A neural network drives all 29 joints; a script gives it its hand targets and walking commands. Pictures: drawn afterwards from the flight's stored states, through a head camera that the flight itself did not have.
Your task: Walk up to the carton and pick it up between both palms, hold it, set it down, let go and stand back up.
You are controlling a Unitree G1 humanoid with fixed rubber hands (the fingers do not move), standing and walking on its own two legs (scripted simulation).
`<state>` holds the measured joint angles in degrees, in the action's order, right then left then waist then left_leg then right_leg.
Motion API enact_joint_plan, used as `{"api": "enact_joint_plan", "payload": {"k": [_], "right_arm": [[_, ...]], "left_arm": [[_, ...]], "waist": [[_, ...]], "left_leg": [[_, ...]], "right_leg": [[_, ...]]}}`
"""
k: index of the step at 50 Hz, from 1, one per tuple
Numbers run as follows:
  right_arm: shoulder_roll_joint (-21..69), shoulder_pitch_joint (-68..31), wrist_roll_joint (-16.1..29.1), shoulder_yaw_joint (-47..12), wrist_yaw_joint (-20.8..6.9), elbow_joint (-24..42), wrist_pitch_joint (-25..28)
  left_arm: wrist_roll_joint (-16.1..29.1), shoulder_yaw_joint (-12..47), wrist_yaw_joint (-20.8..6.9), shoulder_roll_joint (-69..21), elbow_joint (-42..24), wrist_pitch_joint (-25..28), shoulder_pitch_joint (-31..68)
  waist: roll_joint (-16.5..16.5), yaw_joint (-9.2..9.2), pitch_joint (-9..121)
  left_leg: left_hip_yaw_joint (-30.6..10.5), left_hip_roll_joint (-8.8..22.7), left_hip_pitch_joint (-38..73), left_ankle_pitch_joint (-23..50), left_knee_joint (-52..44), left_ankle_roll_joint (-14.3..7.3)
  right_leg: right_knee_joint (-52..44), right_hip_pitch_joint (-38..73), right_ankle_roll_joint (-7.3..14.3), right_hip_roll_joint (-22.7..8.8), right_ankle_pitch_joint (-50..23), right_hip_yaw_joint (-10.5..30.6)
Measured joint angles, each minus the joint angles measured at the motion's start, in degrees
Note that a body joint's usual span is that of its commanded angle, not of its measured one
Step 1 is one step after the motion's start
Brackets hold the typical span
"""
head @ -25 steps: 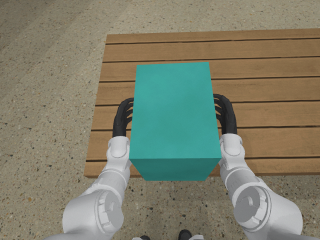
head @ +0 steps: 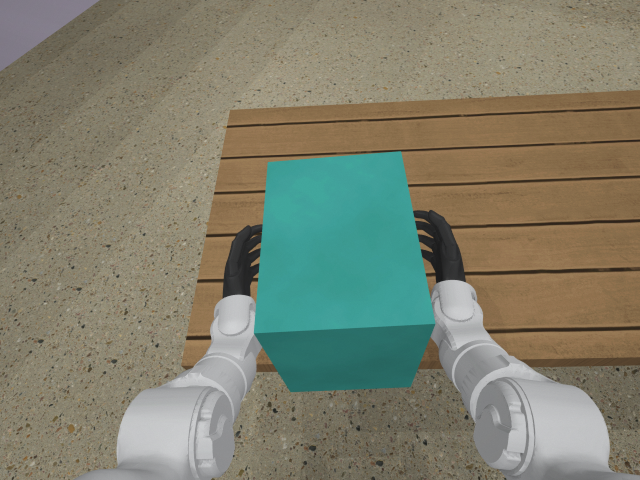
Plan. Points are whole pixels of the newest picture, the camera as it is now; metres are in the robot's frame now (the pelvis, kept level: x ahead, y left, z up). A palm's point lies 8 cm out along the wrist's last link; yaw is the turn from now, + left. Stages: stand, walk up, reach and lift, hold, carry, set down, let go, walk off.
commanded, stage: reach and lift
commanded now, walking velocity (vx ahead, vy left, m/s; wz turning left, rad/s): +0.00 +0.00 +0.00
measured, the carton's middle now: (342, 279) +0.41 -0.01 -0.05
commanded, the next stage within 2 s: none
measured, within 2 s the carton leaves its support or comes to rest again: neither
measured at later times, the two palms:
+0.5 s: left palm (223, 250) +0.39 +0.13 +0.08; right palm (466, 237) +0.38 -0.15 +0.09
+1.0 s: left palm (204, 236) +0.39 +0.14 +0.11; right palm (463, 221) +0.38 -0.14 +0.12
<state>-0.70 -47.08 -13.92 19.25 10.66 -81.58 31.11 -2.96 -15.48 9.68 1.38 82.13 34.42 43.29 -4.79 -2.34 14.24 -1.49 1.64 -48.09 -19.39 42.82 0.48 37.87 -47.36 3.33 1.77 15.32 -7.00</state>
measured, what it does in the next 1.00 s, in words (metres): stands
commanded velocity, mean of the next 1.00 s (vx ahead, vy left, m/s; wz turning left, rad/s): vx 0.00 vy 0.00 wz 0.00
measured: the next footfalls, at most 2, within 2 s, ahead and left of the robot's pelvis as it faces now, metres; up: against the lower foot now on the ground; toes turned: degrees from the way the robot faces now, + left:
none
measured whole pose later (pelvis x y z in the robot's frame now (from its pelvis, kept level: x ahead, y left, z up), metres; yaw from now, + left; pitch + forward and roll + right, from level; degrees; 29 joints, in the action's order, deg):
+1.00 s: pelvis +0.01 +0.01 +0.04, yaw +1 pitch +5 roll -1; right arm 0.0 -35.2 3.2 4.0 11.7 -50.9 4.7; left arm -7.7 -12.0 8.1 -1.1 47.7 4.1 32.4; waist -0.7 -4.2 6.5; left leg -1.9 0.1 -14.8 -13.0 22.9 -0.3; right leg 17.5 -13.6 2.0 1.8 8.9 -5.0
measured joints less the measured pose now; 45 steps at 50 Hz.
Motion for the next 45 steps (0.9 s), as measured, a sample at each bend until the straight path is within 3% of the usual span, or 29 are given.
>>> {"api": "enact_joint_plan", "payload": {"k": [9,20,32,45], "right_arm": [[-0.1,0.1,7.4,-6.6,0.4,4.8,-6.9],[1.4,1.9,8.2,-5.6,0.0,13.1,-16.0],[2.6,6.4,7.2,-5.1,-0.8,20.4,-19.4],[1.6,10.1,13.8,-12.0,0.3,26.2,-23.0]], "left_arm": [[3.3,4.8,0.2,1.4,-1.0,-5.2,2.0],[-1.2,1.0,-0.8,1.2,-5.8,-12.4,1.5],[-4.3,-1.0,-1.5,-1.1,-15.4,-17.3,-3.5],[-4.7,1.5,-1.6,-2.3,-27.0,-24.5,-8.8]], "waist": [[0.3,-1.48,0.3],[2.5,-2.62,-2.6],[2.9,-1.64,-5.3],[3.4,-1.83,-6.9]], "left_leg": [[-1.0,-1.0,4.8,0.7,-1.2,-0.3],[-0.1,-1.7,16.5,4.1,-9.7,-0.5],[0.7,-1.6,24.9,6.7,-17.1,-0.7],[0.0,-1.6,31.3,6.7,-19.9,-0.8]], "right_leg": [[-0.7,5.0,-0.2,-0.6,0.0,-0.4],[-7.8,15.8,-0.7,-0.8,-2.9,1.1],[-15.4,24.0,-1.0,-0.4,-5.9,2.3],[-19.6,31.3,-1.2,-0.1,-6.4,2.1]]}}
